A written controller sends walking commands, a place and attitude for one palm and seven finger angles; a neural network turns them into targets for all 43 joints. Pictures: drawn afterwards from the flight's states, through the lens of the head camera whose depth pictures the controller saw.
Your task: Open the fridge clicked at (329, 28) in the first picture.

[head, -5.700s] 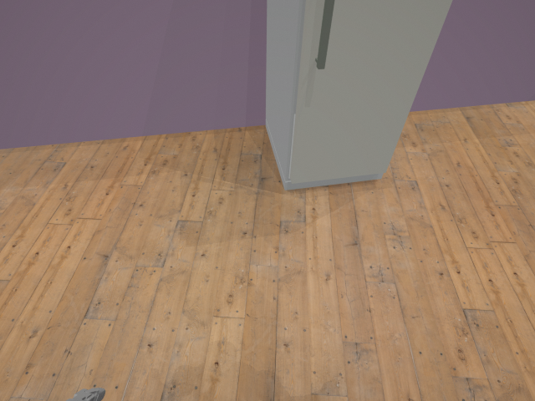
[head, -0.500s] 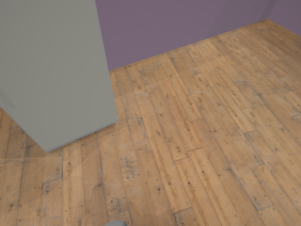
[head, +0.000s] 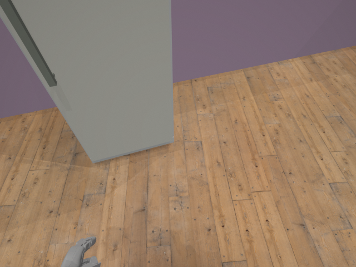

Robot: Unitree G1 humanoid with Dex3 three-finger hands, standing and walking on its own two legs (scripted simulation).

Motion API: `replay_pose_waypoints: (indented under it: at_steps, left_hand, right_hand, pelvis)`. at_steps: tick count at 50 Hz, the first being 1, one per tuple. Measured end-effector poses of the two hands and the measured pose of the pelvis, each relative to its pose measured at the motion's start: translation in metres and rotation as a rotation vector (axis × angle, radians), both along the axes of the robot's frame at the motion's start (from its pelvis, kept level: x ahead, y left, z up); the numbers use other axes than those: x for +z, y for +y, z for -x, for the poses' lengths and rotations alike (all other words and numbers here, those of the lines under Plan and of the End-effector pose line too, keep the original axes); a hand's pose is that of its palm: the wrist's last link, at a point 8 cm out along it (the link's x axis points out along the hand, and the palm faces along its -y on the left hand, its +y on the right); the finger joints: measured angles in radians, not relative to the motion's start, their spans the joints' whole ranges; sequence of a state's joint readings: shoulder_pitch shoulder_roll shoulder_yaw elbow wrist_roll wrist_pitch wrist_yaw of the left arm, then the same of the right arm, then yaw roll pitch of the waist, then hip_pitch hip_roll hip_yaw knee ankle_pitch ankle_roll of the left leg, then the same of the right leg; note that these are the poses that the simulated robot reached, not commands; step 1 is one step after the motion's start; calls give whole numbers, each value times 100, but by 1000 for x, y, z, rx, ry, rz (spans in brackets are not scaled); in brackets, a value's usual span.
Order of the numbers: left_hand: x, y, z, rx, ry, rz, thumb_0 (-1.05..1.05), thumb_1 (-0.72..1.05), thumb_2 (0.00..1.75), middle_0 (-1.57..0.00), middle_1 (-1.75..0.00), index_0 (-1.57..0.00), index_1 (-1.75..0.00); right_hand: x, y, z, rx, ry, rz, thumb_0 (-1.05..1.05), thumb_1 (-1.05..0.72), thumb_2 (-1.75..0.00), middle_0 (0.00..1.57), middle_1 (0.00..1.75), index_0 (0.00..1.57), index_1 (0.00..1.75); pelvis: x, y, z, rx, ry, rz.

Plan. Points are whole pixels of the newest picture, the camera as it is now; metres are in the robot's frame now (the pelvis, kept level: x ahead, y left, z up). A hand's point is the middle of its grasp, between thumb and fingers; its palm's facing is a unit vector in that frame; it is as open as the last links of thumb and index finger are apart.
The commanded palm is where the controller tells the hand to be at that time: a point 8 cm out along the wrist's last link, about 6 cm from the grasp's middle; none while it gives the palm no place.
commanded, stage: turn to face it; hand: left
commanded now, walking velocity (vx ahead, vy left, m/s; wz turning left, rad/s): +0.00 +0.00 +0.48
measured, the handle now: (19, 21) +0.73 +0.48 +0.16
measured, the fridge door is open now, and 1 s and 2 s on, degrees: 0 0 0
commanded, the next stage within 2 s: take the last steps up to it in 0.36 s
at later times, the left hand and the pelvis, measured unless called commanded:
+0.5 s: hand out of the picture -0.07 +0.22 -0.18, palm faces +0.30 -0.92 -0.25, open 7.3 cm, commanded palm none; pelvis -0.02 +0.01 -0.01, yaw +14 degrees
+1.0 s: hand out of the picture +0.05 +0.22 -0.16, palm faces +0.32 -0.93 -0.20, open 7.3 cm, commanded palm none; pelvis +0.03 +0.02 -0.01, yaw +18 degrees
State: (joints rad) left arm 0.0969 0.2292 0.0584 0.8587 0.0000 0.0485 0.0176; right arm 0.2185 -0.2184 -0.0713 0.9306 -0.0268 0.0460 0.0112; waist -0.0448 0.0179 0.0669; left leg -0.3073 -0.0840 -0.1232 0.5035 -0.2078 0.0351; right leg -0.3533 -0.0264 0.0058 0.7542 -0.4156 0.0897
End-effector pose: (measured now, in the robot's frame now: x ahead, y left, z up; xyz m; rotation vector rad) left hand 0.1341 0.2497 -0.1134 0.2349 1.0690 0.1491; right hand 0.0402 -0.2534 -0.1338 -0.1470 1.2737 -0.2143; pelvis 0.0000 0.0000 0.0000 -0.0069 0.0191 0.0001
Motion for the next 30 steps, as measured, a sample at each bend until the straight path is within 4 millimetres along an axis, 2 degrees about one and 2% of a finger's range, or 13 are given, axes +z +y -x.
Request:
replay_pose_waypoints:
  at_steps: [3, 5, 10, 15, 19, 25, 28, 30]
  left_hand:
    - [4, -13, 5, 17, -49, -18, 0, 91, 90, -20, -30, -20, -30]
    - [8, -20, 17, 33, -53, -26, 0, 91, 90, -20, -30, -21, -30]
    - [12, -25, 59, 112, -3, -26, 0, 91, 90, -21, -30, -21, -30]
    - [4, -24, 108, 197, 74, -9, 0, 91, 90, -21, -30, -21, -30]
    - [-7, -16, 155, 268, 158, 14, 0, 90, 90, -21, -30, -21, -30]
    - [-37, 11, 226, 385, 284, 59, 0, 90, 90, -21, -30, -21, -30]
    - [-41, 21, 246, 412, 337, 70, 1, 91, 90, -20, -30, -21, -30]
    - [-37, 25, 250, 417, 343, 82, 1, 91, 90, -20, -30, -20, -30]
  right_hand:
    - [-14, -14, -1, 19, 7, -20, 0, -90, -90, 20, 30, 21, 30]
    - [-17, -22, -4, 37, 12, -24, 0, -90, -90, 20, 30, 20, 30]
    - [-11, -31, -20, 102, 11, -29, 0, -90, -90, 20, 30, 20, 29]
    - [-6, -26, -41, 178, 16, -18, 0, -91, -90, 20, 30, 20, 29]
    - [-2, -7, -64, 251, 0, -3, 0, -91, -90, 20, 30, 20, 29]
    - [5, 41, -101, 370, -100, 33, 0, -91, -90, 20, 30, 20, 29]
    - [15, 64, -105, 408, -138, 33, 0, -91, -90, 20, 30, 20, 29]
    - [20, 75, -102, 413, -150, 28, 0, -90, -90, 20, 30, 20, 29]
  pelvis:
    - [-7, -14, 3, 34, -1, -12]
    - [-7, -19, 5, 64, -11, -10]
    - [1, -26, 7, 123, -30, -33]
    - [3, -25, 10, 176, -34, -45]
    - [2, -16, 15, 205, -30, -43]
    - [-11, 12, 24, 250, -27, -14]
    - [-8, 21, 28, 243, -42, -13]
    - [-3, 25, 28, 249, -48, -4]
